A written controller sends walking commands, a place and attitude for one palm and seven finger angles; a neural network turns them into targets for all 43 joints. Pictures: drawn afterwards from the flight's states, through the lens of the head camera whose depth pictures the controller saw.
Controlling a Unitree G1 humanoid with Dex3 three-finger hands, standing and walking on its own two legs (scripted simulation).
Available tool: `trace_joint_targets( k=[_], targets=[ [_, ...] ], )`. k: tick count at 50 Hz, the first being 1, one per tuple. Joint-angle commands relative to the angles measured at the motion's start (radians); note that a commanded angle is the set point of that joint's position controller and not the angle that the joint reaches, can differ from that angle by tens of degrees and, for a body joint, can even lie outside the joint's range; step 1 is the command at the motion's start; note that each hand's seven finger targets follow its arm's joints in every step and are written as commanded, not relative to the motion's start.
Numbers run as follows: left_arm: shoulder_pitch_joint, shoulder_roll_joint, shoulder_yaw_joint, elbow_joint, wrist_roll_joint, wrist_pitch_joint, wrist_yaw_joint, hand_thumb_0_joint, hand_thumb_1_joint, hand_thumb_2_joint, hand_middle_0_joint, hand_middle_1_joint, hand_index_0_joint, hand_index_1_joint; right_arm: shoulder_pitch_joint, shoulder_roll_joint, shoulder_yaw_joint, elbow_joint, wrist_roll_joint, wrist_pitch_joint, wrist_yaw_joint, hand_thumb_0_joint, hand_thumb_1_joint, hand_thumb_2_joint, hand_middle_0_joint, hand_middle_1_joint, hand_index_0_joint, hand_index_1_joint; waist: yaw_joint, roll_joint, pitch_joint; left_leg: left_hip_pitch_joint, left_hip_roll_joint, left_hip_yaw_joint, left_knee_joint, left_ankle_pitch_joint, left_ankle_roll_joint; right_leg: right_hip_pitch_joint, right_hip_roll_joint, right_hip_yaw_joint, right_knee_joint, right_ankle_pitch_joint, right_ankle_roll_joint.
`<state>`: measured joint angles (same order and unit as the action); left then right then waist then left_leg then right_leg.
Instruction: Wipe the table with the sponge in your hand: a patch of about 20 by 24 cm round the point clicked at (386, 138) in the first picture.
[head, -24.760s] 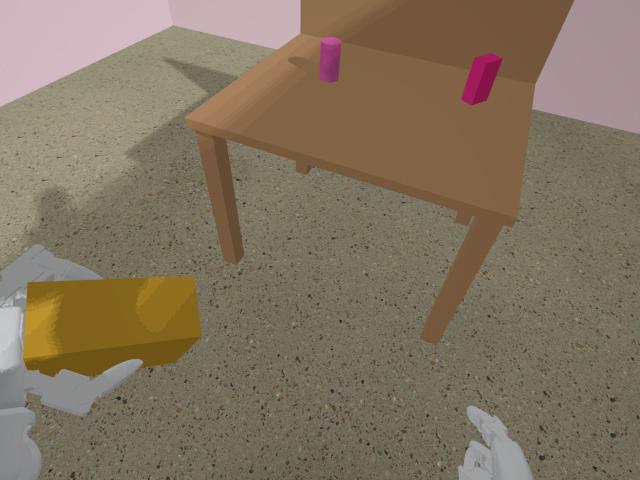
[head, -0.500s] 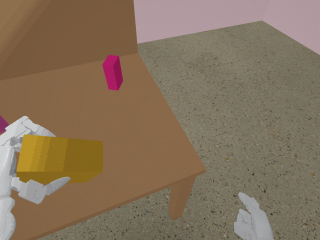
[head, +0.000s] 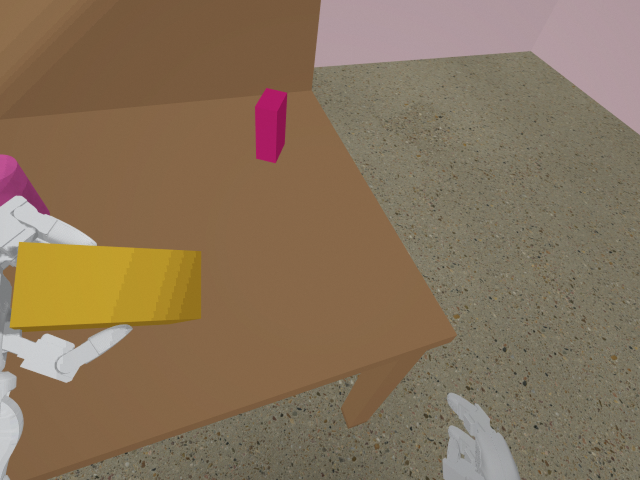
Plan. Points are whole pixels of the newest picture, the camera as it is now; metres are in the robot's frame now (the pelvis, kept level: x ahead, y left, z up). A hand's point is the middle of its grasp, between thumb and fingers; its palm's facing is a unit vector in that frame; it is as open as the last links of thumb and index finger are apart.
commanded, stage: come to a stop and stand still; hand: left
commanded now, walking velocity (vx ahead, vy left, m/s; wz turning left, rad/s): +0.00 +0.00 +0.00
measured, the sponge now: (136, 291) +0.24 +0.21 +0.14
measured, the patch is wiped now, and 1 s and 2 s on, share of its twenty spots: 0.00 0.00 0.00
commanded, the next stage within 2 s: look again from close up in 0.16 s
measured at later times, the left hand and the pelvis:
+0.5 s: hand (96, 323) +0.20 +0.23 +0.16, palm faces +0.36 -0.86 -0.37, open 10.2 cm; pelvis -0.02 -0.02 +0.00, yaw +0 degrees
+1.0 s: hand (88, 260) +0.24 +0.24 +0.19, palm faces +0.40 -0.76 -0.51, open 10.2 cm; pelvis -0.01 -0.04 +0.00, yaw +0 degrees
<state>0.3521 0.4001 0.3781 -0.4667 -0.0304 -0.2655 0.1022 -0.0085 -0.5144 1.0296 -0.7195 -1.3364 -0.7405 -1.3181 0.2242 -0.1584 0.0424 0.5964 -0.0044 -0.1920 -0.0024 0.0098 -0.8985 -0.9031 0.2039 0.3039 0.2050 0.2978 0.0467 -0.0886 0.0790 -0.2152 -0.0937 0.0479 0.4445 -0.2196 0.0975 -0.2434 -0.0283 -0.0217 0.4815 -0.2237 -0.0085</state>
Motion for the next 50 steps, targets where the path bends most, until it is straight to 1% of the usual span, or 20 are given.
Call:
trace_joint_targets(
  k=[1,2,4,7,9,12,13,14,17,19,25,33,37,41,42,45,46,47,48,50],
  targets=[
    [-0.070,0.130,0.050,-0.241,0.000,-0.059,0.003,0.000,0.100,1.300,-1.200,-1.600,-1.200,-1.600,-0.063,-0.168,-0.085,-0.150,0.002,-0.039,0.002,0.000,-0.900,-0.900,0.200,0.300,0.200,0.300,-0.018,0.194,-0.198,0.074,0.267,-0.194,-0.131,0.443,-0.163,0.062,-0.011,0.017,0.038,-0.001,-0.012],
    [-0.062,0.145,0.072,-0.240,0.000,-0.055,0.005,0.000,0.100,1.300,-1.200,-1.600,-1.200,-1.600,-0.081,-0.167,-0.080,-0.150,0.006,-0.037,0.004,0.000,-0.900,-0.900,0.200,0.300,0.200,0.300,-0.019,0.228,-0.187,0.100,0.255,-0.179,-0.139,0.479,-0.178,0.030,0.005,0.006,0.057,-0.012,-0.010],
    [-0.068,0.141,0.066,-0.228,-0.005,-0.047,0.001,0.000,0.100,1.300,-1.200,-1.600,-1.200,-1.600,-0.073,-0.163,-0.078,-0.155,0.000,-0.017,0.005,0.000,-0.900,-0.900,0.200,0.300,0.200,0.300,-0.023,0.230,-0.179,0.088,0.264,-0.199,-0.147,0.496,-0.192,0.033,0.004,0.004,0.050,-0.041,-0.012],
    [-0.051,0.170,0.107,-0.245,-0.009,-0.040,0.005,0.000,0.100,1.300,-1.200,-1.600,-1.200,-1.600,-0.101,-0.162,-0.071,-0.170,0.003,-0.001,-0.001,0.000,-0.900,-0.900,0.200,0.300,0.200,0.300,-0.022,0.200,-0.204,0.091,0.245,-0.178,-0.114,0.459,-0.188,0.078,0.002,0.004,-0.030,0.037,-0.016],
    [-0.036,0.156,0.095,-0.249,-0.017,-0.039,0.002,0.000,0.100,1.300,-1.200,-1.600,-1.200,-1.600,-0.097,-0.164,-0.075,-0.179,0.005,0.007,-0.005,0.000,-0.900,-0.900,0.200,0.300,0.200,0.300,-0.025,0.185,-0.223,0.078,0.237,-0.180,-0.109,0.396,-0.193,0.116,-0.002,0.009,-0.057,0.074,-0.020],
    [0.014,0.165,0.116,-0.263,-0.021,-0.038,0.007,0.000,0.100,1.300,-1.200,-1.600,-1.200,-1.600,-0.115,-0.165,-0.075,-0.187,0.012,0.009,-0.013,0.000,-0.900,-0.900,0.200,0.300,0.200,0.300,-0.025,0.195,-0.232,0.046,0.211,-0.165,-0.122,0.260,-0.180,0.148,-0.004,0.021,-0.075,0.119,-0.021],
    [0.014,0.131,0.084,-0.251,-0.024,-0.039,0.005,0.000,0.100,1.300,-1.200,-1.600,-1.200,-1.600,-0.108,-0.164,-0.072,-0.186,0.009,0.012,-0.015,0.000,-0.900,-0.900,0.200,0.300,0.200,0.300,-0.028,0.195,-0.213,0.022,0.214,-0.172,-0.135,0.201,-0.174,0.145,-0.007,0.020,-0.084,0.100,-0.019],
    [0.001,0.141,0.086,-0.264,-0.020,-0.039,0.007,0.000,0.100,1.300,-1.200,-1.600,-1.200,-1.600,-0.105,-0.169,-0.075,-0.187,0.010,0.010,-0.018,0.000,-0.900,-0.900,0.200,0.300,0.200,0.300,-0.029,0.223,-0.204,0.003,0.213,-0.178,-0.147,0.152,-0.168,0.151,-0.007,0.028,-0.084,0.098,-0.019],
    [0.009,0.147,0.095,-0.231,-0.017,-0.031,0.013,0.000,0.100,1.300,-1.200,-1.600,-1.200,-1.600,-0.116,-0.168,-0.073,-0.183,0.015,0.007,-0.029,0.000,-0.900,-0.900,0.200,0.300,0.200,0.300,-0.028,0.185,-0.192,-0.017,0.202,-0.166,-0.152,0.045,-0.137,0.150,-0.012,0.050,-0.109,0.101,-0.016],
    [-0.018,0.120,0.064,-0.216,-0.015,-0.030,0.012,0.000,0.100,1.300,-1.200,-1.600,-1.200,-1.600,-0.105,-0.173,-0.076,-0.180,0.014,0.006,-0.033,0.000,-0.900,-0.900,0.200,0.300,0.200,0.300,-0.033,0.171,-0.180,-0.020,0.193,-0.169,-0.143,0.011,-0.124,0.137,-0.019,0.067,-0.128,0.094,-0.020],
    [-0.055,0.130,0.053,-0.211,-0.009,-0.025,0.019,0.000,0.100,1.300,-1.200,-1.600,-1.200,-1.600,-0.110,-0.178,-0.076,-0.171,0.013,-0.003,-0.043,0.000,-0.900,-0.900,0.200,0.300,0.200,0.300,-0.031,0.151,-0.170,-0.010,0.178,-0.170,-0.126,-0.014,-0.095,0.104,-0.031,0.104,-0.165,0.061,-0.024],
    [-0.001,0.132,0.064,-0.181,-0.018,-0.012,0.019,0.000,0.100,1.300,-1.200,-1.600,-1.200,-1.600,-0.114,-0.174,-0.075,-0.171,0.013,0.001,-0.046,0.000,-0.900,-0.900,0.200,0.300,0.200,0.300,-0.033,0.123,-0.150,-0.008,0.159,-0.151,-0.086,-0.015,-0.075,0.059,-0.054,0.143,-0.228,-0.001,-0.029],
    [0.023,0.152,0.077,-0.199,-0.024,-0.006,0.020,0.000,0.100,1.300,-1.200,-1.600,-1.200,-1.600,-0.115,-0.181,-0.079,-0.171,0.017,0.004,-0.043,0.000,-0.900,-0.900,0.200,0.300,0.200,0.300,-0.035,0.139,-0.167,0.012,0.146,-0.140,-0.037,0.037,-0.071,0.046,-0.085,0.170,-0.235,0.032,-0.037],
    [0.029,0.148,0.074,-0.227,-0.030,-0.001,0.022,0.000,0.100,1.300,-1.200,-1.600,-1.200,-1.600,-0.106,-0.182,-0.082,-0.176,0.019,0.005,-0.042,0.000,-0.900,-0.900,0.200,0.300,0.200,0.300,-0.036,0.102,-0.193,0.028,0.145,-0.142,-0.004,0.095,-0.072,0.060,-0.105,0.181,-0.212,0.104,-0.045],
    [0.031,0.162,0.083,-0.235,-0.029,-0.002,0.024,0.000,0.100,1.300,-1.200,-1.600,-1.200,-1.600,-0.116,-0.185,-0.082,-0.170,0.022,0.004,-0.042,0.000,-0.900,-0.900,0.200,0.300,0.200,0.300,-0.038,0.130,-0.191,0.036,0.151,-0.145,-0.015,0.106,-0.072,0.048,-0.101,0.167,-0.199,0.110,-0.043],
    [0.032,0.159,0.083,-0.245,-0.029,-0.003,0.025,0.000,0.100,1.300,-1.200,-1.600,-1.200,-1.600,-0.112,-0.181,-0.080,-0.172,0.019,0.003,-0.049,0.000,-0.900,-0.900,0.200,0.300,0.200,0.300,-0.033,0.132,-0.215,0.037,0.173,-0.160,-0.056,0.175,-0.072,0.102,-0.067,0.126,-0.146,0.196,-0.028],
    [-0.963,0.951,0.655,-0.468,0.111,-0.105,0.029,0.000,0.100,1.300,-1.200,-1.600,-1.200,-1.600,0.036,-0.185,-0.074,-0.145,-0.018,-0.031,-0.039,0.000,-0.900,-0.900,0.200,0.300,0.200,0.300,-0.016,-0.004,-0.024,-0.105,0.158,-0.035,0.074,0.125,-0.063,-0.068,-0.054,0.146,-0.270,0.244,0.111],
    [-0.659,0.542,0.409,-0.013,0.022,-0.052,0.006,0.000,0.100,1.300,-1.200,-1.600,-1.200,-1.600,-0.062,-0.155,-0.084,-0.055,0.016,0.007,-0.049,0.000,-0.900,-0.900,0.200,0.300,0.200,0.300,-0.043,0.190,-0.108,-0.021,0.186,-0.119,0.073,0.059,-0.069,-0.107,-0.170,0.142,-0.176,0.073,-0.073],
    [-0.434,0.316,0.232,0.073,0.008,-0.036,-0.027,0.000,0.100,1.300,-1.200,-1.600,-1.200,-1.600,-0.057,-0.180,-0.101,-0.103,0.006,0.010,-0.032,0.000,-0.900,-0.900,0.200,0.300,0.200,0.300,-0.034,0.197,-0.195,0.011,0.139,-0.111,0.048,0.038,-0.083,0.002,-0.109,0.176,-0.138,0.117,-0.083],
    [-0.185,0.198,0.126,0.017,-0.032,-0.047,-0.057,0.000,0.100,1.300,-1.200,-1.600,-1.200,-1.600,-0.041,-0.183,-0.100,-0.137,0.030,0.009,-0.002,0.000,-0.900,-0.900,0.200,0.300,0.200,0.300,-0.013,0.132,-0.254,0.020,0.129,-0.080,0.038,0.050,-0.067,0.087,-0.119,0.203,-0.129,0.183,-0.021]
  ],
)
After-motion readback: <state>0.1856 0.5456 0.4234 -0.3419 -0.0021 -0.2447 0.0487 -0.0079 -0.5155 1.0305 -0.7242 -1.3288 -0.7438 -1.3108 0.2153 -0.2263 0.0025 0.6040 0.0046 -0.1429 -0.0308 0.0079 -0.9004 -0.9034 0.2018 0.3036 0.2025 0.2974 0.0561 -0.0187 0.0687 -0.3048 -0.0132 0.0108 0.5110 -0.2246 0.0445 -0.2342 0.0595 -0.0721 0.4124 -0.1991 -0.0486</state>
